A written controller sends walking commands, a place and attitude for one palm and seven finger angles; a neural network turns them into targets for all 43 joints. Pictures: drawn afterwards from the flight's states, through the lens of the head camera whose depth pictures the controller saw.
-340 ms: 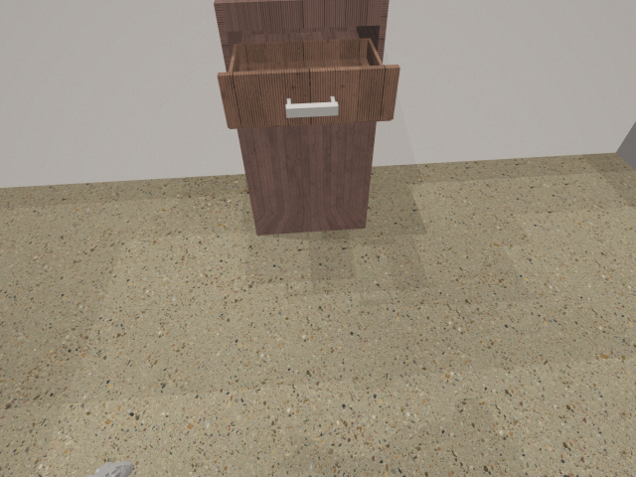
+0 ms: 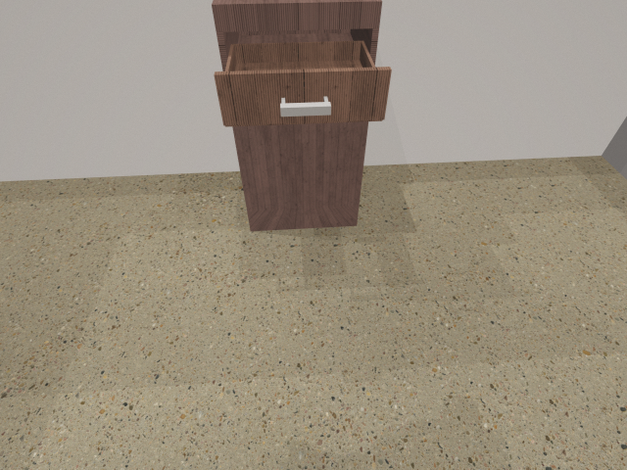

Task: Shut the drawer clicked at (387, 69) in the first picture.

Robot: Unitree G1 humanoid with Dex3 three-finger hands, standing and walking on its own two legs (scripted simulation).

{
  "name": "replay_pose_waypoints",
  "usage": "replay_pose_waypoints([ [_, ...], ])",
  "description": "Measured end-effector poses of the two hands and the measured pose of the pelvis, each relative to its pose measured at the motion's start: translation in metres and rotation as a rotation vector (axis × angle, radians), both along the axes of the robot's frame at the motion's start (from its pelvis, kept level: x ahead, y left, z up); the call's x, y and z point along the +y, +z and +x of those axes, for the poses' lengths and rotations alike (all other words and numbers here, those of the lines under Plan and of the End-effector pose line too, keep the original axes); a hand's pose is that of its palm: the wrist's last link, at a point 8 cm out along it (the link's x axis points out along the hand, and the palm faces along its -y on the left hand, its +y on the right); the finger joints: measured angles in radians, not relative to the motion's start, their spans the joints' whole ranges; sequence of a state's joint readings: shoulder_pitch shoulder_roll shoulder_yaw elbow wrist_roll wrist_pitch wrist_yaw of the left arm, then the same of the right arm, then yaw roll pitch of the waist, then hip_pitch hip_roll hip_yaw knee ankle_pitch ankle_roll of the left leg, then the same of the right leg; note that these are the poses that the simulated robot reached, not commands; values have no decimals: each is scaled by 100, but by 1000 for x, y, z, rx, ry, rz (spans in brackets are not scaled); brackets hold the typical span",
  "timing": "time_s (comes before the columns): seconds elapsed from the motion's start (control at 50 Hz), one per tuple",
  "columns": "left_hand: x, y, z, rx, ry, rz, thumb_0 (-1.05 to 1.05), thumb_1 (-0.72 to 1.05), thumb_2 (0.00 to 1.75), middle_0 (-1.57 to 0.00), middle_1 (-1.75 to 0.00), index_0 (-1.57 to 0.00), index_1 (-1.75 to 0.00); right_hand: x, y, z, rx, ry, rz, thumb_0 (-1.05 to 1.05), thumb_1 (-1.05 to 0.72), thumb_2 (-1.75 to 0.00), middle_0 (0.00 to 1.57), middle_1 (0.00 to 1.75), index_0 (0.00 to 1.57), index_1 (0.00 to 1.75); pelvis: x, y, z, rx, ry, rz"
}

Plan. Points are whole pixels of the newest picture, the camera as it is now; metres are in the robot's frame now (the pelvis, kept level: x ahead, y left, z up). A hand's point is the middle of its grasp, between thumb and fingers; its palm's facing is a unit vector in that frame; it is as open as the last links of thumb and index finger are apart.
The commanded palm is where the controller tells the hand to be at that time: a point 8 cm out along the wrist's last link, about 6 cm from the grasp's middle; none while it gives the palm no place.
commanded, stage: stand and wait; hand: left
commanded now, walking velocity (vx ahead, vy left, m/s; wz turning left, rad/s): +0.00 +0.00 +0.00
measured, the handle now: (305, 104) +0.95 +0.08 +0.01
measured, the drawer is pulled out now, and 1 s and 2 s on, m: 0.30 0.30 0.30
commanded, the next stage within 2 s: look at it before walking up in 0.48 s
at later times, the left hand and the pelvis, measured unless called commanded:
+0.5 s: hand out of the picture +0.06 +0.25 -0.15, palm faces -0.02 -0.94 -0.33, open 7.4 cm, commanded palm none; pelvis +0.00 +0.01 +0.00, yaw +0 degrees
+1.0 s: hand out of the picture +0.07 +0.25 -0.15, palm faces -0.03 -0.95 -0.33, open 7.4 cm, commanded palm none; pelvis +0.01 +0.01 +0.00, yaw +0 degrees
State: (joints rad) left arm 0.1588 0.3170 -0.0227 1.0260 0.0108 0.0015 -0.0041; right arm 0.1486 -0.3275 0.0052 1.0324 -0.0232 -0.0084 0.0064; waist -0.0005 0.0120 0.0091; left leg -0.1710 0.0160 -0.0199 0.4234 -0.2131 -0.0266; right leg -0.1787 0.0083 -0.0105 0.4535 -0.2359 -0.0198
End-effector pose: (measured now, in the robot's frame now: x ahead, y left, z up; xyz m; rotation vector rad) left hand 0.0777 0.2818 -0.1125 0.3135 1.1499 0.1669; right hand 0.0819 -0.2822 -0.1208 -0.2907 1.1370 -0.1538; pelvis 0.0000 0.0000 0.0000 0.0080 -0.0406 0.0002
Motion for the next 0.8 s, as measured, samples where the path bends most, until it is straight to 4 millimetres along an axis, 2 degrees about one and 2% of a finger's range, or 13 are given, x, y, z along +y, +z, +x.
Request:
replay_pose_waypoints([
  [0.18,5,-5,-24,71,27,1,1,91,89,-21,-30,-21,-30,-5,-2,-29,83,-29,-15,0,-90,-90,21,30,21,30,0,1,-3,0,-1,-4],
  [0.32,9,-6,-30,88,34,5,1,91,89,-21,-30,-21,-30,-3,-3,-39,109,-39,-15,0,-90,-90,20,30,21,30,3,2,-4,1,-2,-5],
  [0.6,12,-4,-20,64,29,3,1,91,89,-21,-30,-21,-30,7,-3,-27,81,-31,0,0,-90,-90,21,30,21,30,7,3,-3,3,-2,-4],
  [0.8,12,-4,-16,64,27,1,1,91,89,-21,-30,-21,-30,7,0,-18,67,-27,-3,0,-90,-90,21,30,21,30,8,4,0,7,-4,-4],
])
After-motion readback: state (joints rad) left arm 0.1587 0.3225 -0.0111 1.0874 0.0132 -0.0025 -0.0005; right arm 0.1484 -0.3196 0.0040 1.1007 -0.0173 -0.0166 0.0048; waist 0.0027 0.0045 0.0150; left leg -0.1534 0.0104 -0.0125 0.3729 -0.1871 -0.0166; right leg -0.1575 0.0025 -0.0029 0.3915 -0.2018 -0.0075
